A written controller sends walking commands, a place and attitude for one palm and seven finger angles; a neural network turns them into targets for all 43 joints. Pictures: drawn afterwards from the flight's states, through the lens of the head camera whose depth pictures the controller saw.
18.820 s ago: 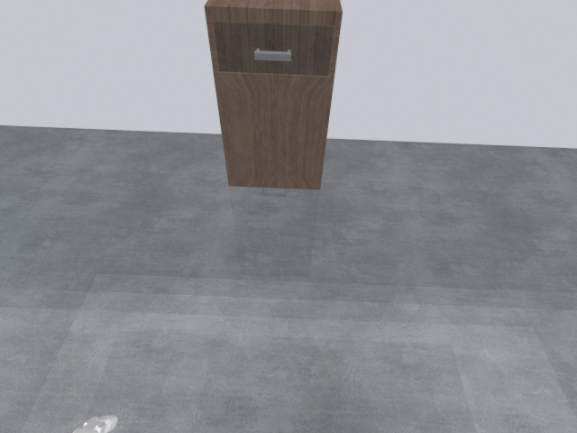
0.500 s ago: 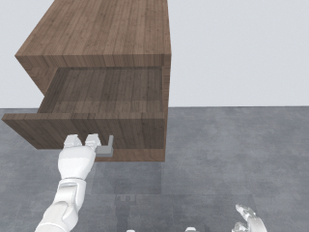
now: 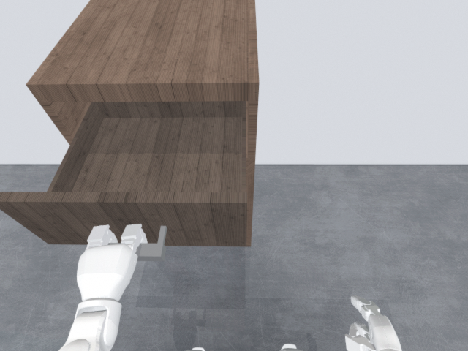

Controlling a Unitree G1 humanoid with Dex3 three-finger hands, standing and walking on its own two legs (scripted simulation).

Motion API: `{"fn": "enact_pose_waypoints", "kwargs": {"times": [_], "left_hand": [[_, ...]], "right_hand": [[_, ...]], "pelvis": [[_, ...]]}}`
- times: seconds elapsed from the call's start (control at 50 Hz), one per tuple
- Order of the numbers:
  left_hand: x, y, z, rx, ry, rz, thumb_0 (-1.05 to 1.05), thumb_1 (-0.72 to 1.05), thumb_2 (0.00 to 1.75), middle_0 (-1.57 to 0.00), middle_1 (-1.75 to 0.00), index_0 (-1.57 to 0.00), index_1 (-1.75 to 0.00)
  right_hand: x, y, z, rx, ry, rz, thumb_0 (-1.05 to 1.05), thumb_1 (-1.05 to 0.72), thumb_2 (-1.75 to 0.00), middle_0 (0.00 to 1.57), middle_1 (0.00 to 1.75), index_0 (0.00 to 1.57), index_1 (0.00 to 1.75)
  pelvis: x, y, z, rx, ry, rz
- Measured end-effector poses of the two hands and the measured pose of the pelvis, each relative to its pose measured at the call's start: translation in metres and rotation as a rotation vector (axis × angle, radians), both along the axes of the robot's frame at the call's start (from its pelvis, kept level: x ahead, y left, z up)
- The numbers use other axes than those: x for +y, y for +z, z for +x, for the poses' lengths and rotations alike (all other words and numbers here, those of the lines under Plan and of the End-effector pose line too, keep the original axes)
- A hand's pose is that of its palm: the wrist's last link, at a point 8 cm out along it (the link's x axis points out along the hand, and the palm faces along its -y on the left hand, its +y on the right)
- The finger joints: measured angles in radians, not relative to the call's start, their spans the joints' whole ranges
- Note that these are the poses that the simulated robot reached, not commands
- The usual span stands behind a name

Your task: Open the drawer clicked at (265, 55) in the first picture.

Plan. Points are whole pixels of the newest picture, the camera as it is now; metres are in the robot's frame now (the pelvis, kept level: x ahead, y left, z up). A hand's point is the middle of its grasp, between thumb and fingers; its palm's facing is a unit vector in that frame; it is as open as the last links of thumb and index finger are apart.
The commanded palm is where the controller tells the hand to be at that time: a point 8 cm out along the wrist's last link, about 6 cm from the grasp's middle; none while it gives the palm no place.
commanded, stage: pull the drawer open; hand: left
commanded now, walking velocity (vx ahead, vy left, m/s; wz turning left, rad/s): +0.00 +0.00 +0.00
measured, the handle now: (129, 241) +0.30 +0.22 -0.02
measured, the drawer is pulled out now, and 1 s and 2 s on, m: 0.25 0.30 0.29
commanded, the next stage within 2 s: open the thumb to release the handle in 0.48 s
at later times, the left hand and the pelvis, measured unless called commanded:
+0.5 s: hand (115, 304) +0.20 +0.22 -0.04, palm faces -0.02 -0.08 -1.00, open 5.9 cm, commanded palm +0.15 +0.22 +0.01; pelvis +0.00 +0.00 -0.01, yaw -1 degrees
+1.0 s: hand (115, 301) +0.20 +0.22 -0.03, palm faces +0.01 -0.05 -1.00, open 10.6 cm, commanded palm +0.17 +0.23 +0.01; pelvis +0.00 -0.01 -0.01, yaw +0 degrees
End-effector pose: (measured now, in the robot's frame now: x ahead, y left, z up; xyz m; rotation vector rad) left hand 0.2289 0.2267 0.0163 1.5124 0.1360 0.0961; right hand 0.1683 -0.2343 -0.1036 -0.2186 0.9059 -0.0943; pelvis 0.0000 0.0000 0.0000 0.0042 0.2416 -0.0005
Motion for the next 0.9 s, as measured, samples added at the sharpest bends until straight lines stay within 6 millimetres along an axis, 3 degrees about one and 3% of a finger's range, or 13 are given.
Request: {"fn": "enact_pose_waypoints", "kwargs": {"times": [0.32,0.54,0.7,0.8,0.9], "left_hand": [[-0.002,0.000,-0.049,-0.002,0.007,-0.012,0.05,0.68,0.79,-0.28,-1.35,-0.42,-1.35],[-0.005,0.002,-0.050,0.005,0.037,-0.030,0.06,0.68,0.76,-0.27,-1.33,-0.42,-1.34],[-0.001,-0.001,-0.048,-0.036,-0.013,0.010,0.04,0.68,0.77,-0.31,-1.33,-0.40,-1.33],[-0.003,0.001,-0.047,-0.048,0.022,0.001,0.02,0.55,0.73,-0.35,-1.31,-0.39,-1.31],[-0.005,0.002,-0.045,-0.038,0.046,0.004,0.01,0.30,0.64,-0.36,-1.28,-0.38,-1.28]], "right_hand": [[-0.003,0.000,0.017,-0.041,0.035,-0.003,0.01,-0.90,-0.90,0.20,0.30,0.20,0.30],[0.010,0.001,0.029,-0.093,0.060,0.049,0.01,-0.90,-0.90,0.20,0.30,0.20,0.30],[0.004,-0.009,0.027,-0.051,0.082,0.004,0.01,-0.90,-0.90,0.20,0.30,0.20,0.30],[0.001,-0.015,0.023,-0.034,0.059,0.009,0.01,-0.90,-0.90,0.20,0.30,0.20,0.30],[0.000,-0.013,0.017,-0.031,0.041,0.016,0.01,-0.90,-0.90,0.20,0.30,0.20,0.30]], "pelvis": [[-0.002,-0.007,0.002,0.006,-0.005,0.002],[-0.003,-0.012,0.004,0.010,-0.017,0.006],[-0.005,-0.017,0.003,0.024,-0.003,0.005],[-0.005,-0.017,0.001,0.022,0.000,0.004],[-0.008,-0.014,-0.001,0.011,-0.001,0.010]]}}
